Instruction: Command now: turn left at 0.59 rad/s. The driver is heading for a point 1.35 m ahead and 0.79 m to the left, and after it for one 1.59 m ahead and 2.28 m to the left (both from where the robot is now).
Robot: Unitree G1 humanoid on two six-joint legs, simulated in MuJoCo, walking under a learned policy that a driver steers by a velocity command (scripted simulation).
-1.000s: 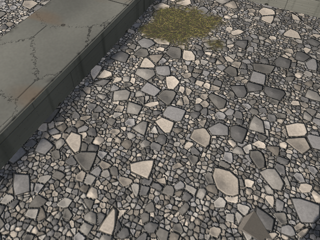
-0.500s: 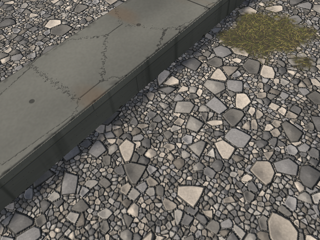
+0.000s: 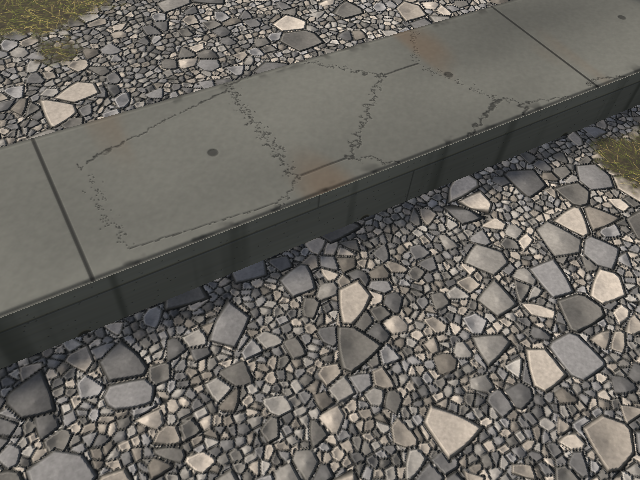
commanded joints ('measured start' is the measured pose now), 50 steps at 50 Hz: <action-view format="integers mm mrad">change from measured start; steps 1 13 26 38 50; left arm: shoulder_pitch -51 116 177 69 3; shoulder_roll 65 265 99 127 65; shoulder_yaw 11 44 14 6 -11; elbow -86 -64 18 -54 -55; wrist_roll -3 25 3 -4 16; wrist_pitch -10 -72 -135 -129 -49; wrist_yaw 6 37 -5 -14 -12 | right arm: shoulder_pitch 46 -92 -213 144 82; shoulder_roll -163 -109 -63 -272 -150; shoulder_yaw -48 -39 -16 -79 -35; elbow -49 -106 -94 -36 39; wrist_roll -4 -30 -33 -8 7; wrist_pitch -11 -32 -38 -58 -77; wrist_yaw -7 -1 85 23 -2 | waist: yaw -36 87 80 -132 3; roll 164 -127 -72 121 98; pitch -76 20 78 -308 -86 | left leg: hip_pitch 188 -554 -565 539 120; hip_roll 248 -82 97 418 178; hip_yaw -290 -72 68 -564 -146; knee -89 466 485 -123 -92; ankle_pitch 303 -326 50 138 802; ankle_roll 167 -29 -82 274 134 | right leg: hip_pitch -107 502 539 -224 -113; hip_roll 2 -404 -238 -33 -66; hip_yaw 24 625 -6 10 -15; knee -75 -892 -851 451 6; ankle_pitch -24 -450 280 -82 165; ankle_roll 3 -222 -195 -43 7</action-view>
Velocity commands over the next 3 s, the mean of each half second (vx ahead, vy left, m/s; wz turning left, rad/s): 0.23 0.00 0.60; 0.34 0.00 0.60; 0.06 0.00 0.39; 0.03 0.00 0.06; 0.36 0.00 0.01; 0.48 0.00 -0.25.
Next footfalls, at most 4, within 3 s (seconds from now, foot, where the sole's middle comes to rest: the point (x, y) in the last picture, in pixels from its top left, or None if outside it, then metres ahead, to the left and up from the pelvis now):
0.22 right None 0.06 -0.12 -0.78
0.70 left None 0.27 0.20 -0.78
1.26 right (212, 453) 0.52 0.20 -0.78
1.64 left None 0.32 0.29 -0.78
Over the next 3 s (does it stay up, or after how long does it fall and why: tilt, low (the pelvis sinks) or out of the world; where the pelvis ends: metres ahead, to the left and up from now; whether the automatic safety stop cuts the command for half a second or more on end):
stays up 0.70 0.48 0.00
